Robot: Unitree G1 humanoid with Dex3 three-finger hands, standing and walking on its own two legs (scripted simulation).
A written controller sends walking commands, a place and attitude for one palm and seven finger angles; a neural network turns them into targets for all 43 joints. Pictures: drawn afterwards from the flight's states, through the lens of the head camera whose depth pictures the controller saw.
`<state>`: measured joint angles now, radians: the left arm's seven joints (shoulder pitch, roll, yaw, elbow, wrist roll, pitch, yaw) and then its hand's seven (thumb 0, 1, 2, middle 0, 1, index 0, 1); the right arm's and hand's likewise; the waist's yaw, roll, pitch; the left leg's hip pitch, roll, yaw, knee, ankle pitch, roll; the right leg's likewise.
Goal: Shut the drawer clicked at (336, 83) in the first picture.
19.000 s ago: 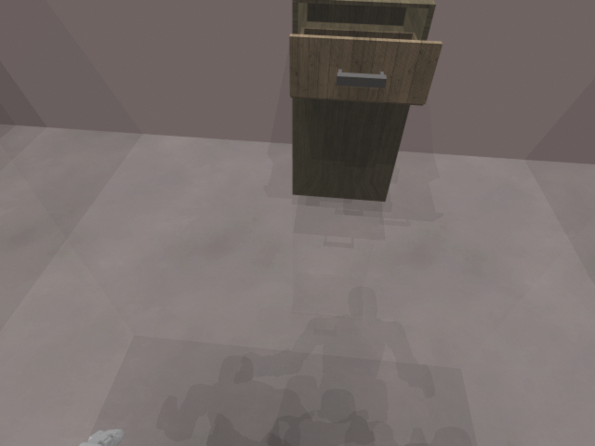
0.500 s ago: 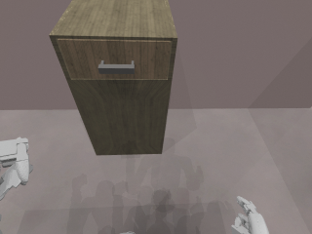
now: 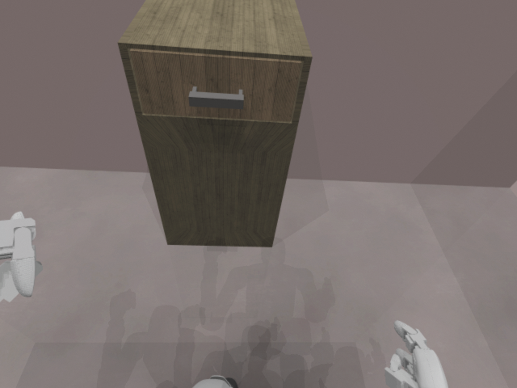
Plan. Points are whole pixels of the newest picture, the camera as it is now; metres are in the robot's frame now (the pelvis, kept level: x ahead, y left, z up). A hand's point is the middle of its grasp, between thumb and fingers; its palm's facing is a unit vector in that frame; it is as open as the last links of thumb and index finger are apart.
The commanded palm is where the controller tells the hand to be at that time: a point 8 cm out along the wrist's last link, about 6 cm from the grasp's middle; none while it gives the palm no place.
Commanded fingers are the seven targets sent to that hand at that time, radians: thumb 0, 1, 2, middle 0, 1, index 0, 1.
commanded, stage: step back with the hand held close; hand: left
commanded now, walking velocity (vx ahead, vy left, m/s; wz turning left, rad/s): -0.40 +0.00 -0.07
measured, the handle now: (217, 95) +0.79 +0.14 +0.03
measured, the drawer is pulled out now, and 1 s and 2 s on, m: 0.00 0.00 0.00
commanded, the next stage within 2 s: stop stepping back and stand still in 0.06 s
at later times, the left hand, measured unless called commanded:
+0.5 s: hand out of the picture +0.10 +0.28 +0.19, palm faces +0.38 -0.88 -0.29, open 3.3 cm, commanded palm +0.01 +0.31 +0.19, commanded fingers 0.00 0.90 0.90 -1.40 -1.60 -1.40 -1.60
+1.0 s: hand out of the picture -0.04 +0.28 +0.18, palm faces +0.32 -0.87 -0.37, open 3.3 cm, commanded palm -0.10 +0.34 +0.19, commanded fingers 0.00 0.90 0.90 -1.40 -1.60 -1.40 -1.60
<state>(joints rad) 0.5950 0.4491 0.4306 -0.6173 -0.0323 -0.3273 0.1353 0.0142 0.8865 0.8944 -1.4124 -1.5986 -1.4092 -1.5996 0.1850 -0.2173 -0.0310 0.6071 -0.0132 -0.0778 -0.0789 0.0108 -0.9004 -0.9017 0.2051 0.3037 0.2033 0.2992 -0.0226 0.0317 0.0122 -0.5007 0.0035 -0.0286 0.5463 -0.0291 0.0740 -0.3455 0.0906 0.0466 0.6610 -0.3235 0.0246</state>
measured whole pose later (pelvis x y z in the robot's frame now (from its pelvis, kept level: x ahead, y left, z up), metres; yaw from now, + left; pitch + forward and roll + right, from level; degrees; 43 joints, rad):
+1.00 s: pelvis -0.24 +0.07 +0.01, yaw -4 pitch -1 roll +2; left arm 0.58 0.34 0.33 -0.57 0.01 -0.20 0.15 0.02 0.89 0.90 -1.41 -1.60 -1.41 -1.60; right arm 0.28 -0.19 0.00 0.65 -0.02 -0.17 -0.09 0.01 -0.90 -0.90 0.20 0.30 0.20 0.30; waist -0.04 -0.08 -0.06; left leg -0.19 0.03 0.07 0.54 -0.33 -0.01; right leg -0.48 -0.01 -0.06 0.96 -0.44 0.00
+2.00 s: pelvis -0.20 +0.08 +0.01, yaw -1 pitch +2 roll +0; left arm 0.50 0.41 0.27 -0.31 0.01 -0.19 0.08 0.01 0.89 0.90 -1.40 -1.59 -1.40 -1.60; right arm 0.17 -0.25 -0.02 0.67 0.01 -0.10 -0.01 0.01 -0.90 -0.90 0.20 0.30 0.20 0.30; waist 0.00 0.05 0.01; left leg -0.29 0.01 0.06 0.54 -0.27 0.02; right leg -0.26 -0.02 -0.06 0.52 -0.28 0.00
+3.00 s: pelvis -0.22 +0.08 +0.02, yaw -2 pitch -1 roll +0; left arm 0.24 0.15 0.01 1.14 0.01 -0.01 0.03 0.01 0.93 0.89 -0.21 -0.30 -0.20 -0.30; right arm 0.29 -0.13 -0.01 1.15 -0.02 0.00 -0.03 0.00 -0.91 -0.90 0.20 0.30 0.20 0.30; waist -0.02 0.01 0.03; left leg -0.19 0.00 0.07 0.40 -0.18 0.02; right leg -0.18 -0.02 -0.05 0.41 -0.21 0.00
